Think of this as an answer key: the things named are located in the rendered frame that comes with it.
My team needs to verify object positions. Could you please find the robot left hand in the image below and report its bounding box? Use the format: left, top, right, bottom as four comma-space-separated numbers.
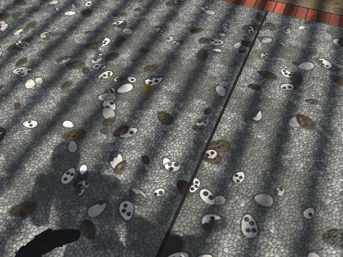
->
15, 229, 80, 257

